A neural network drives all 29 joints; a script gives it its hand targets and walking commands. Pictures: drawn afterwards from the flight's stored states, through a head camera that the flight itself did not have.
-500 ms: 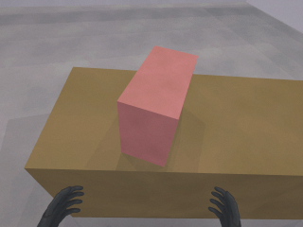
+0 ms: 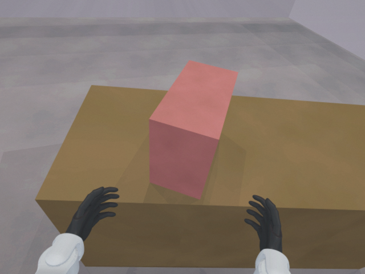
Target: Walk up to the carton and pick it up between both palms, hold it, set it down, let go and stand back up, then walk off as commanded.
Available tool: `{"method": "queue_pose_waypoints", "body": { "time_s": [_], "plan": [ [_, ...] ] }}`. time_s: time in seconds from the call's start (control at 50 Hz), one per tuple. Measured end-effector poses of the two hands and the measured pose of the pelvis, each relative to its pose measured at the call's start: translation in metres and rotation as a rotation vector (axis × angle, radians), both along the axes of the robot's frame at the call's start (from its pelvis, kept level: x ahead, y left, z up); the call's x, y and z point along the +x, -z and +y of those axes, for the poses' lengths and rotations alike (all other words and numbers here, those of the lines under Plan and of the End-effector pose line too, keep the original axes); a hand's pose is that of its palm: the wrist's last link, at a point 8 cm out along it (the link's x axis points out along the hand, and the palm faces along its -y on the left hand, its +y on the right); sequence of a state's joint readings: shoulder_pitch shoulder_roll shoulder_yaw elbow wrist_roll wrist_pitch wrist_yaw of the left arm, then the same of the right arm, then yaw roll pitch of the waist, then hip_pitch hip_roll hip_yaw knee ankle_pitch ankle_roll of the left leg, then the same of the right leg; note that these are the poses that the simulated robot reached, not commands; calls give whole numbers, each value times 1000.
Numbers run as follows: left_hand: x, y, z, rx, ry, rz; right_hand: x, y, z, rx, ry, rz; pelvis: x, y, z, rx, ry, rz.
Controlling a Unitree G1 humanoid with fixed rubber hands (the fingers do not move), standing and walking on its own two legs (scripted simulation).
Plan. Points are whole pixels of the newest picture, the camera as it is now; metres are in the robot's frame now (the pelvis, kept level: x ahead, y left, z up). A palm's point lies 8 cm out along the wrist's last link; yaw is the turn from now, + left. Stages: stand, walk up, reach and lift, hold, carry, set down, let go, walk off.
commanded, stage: reach and lift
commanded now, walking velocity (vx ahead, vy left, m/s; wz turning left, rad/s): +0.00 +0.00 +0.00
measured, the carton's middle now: (194, 126) +0.54 +0.00 +0.01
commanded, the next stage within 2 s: none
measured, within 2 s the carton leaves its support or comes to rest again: neither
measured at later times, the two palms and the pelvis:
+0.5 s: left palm (98, 179) +0.29 +0.21 +0.06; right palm (278, 209) +0.25 -0.17 +0.06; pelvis -0.01 -0.01 +0.00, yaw -1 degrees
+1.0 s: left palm (112, 145) +0.36 +0.19 +0.09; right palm (279, 177) +0.31 -0.18 +0.09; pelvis -0.02 -0.02 +0.00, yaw +0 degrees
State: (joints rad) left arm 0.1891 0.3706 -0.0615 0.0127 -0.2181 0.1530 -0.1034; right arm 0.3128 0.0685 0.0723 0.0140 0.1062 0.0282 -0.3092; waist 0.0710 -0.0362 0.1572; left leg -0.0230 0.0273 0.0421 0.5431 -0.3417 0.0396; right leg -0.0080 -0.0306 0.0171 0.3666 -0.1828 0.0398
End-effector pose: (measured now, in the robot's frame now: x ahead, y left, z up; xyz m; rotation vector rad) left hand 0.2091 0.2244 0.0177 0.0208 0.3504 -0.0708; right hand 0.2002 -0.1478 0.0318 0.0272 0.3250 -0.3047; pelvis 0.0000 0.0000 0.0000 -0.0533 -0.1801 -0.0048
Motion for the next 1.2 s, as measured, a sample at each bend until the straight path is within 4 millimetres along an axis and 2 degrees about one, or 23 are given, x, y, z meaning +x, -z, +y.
{"method": "queue_pose_waypoints", "body": {
  "time_s": [0.16, 0.32, 0.54, 0.7, 0.92, 1.2],
  "plan": [
    [27, -17, 2, 18, -12, 0, 21, -10, 1, 28, -16, 7, -6, 0, -2, 7, 5, -1],
    [51, -35, 0, 41, -13, -6, 36, -21, -9, 50, -8, 0, -8, -1, -6, 14, 10, 15],
    [86, -48, -18, 18, 11, 5, 58, -35, -24, 61, 4, -3, -8, -4, -15, 24, 17, 53],
    [106, -54, -24, 20, -1, 4, 74, -43, -29, 65, 6, -28, -9, -5, -21, 27, 12, 79],
    [140, -69, -26, -4, -20, 3, 102, -56, -30, 59, 17, -28, -16, -5, -22, 25, -3, 117],
    [184, -90, -41, -4, -23, 7, 142, -77, -22, 55, 7, -25, -19, -2, -19, 16, -18, 178]
  ]
}}
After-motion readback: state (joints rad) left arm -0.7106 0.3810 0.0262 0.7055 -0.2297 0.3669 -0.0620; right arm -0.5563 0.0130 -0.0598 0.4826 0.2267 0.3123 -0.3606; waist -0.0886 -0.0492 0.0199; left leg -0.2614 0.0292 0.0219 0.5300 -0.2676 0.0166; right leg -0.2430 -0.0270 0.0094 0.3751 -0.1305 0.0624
